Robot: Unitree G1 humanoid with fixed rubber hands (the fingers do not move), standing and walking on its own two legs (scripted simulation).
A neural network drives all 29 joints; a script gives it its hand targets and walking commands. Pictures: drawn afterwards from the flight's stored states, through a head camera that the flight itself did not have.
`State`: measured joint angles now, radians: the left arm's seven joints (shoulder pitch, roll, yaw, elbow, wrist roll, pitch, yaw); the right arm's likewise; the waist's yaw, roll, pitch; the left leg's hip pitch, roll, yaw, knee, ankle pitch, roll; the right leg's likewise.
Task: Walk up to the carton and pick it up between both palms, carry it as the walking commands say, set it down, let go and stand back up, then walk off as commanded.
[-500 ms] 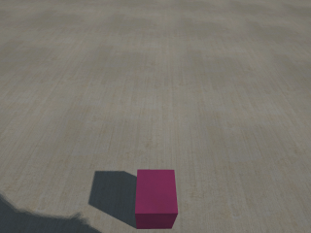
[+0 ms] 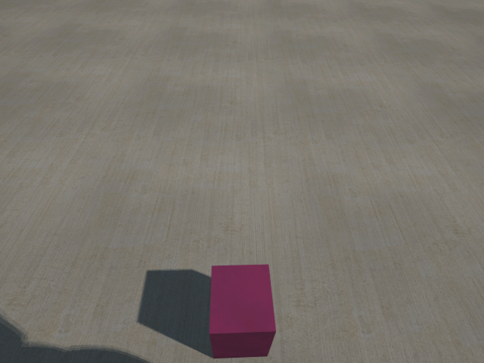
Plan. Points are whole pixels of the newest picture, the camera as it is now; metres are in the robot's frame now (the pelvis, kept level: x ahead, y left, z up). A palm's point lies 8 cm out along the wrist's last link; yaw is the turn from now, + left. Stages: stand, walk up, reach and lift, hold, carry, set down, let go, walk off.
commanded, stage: reach and lift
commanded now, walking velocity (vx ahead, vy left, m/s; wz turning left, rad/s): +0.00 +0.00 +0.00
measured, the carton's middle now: (240, 312) +0.45 +0.00 -0.63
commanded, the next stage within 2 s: none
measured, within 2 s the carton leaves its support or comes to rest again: neither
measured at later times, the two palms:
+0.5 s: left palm out of the picture +0.11 +0.21 -0.18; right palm out of the picture +0.13 -0.21 -0.17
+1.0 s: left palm (148, 329) +0.26 +0.21 -0.20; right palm (341, 320) +0.28 -0.21 -0.19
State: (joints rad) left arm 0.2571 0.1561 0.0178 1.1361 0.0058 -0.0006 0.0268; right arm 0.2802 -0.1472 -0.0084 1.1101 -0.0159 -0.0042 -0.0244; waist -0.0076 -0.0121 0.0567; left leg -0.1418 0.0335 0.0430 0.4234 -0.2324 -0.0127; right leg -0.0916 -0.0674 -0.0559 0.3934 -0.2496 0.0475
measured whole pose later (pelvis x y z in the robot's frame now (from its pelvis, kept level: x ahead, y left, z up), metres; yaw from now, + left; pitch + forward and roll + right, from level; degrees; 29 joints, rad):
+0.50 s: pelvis -0.05 +0.00 -0.05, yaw +0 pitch +17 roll -1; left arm 0.05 0.14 0.07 0.53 0.01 0.39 -0.03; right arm 0.01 -0.13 -0.09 0.54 -0.05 0.38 0.03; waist 0.01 0.00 0.01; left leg -0.82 0.04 0.01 0.85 -0.32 -0.01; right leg -0.78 -0.04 -0.01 0.84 -0.35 0.04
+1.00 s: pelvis -0.10 +0.01 -0.10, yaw -1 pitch +23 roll -1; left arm -0.60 0.16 0.14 0.58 -0.03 0.53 0.11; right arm -0.68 -0.26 -0.20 0.71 -0.01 0.49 0.05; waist 0.03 0.01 0.08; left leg -1.18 0.02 -0.01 1.08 -0.31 0.00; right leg -1.14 -0.04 0.02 1.08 -0.35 0.05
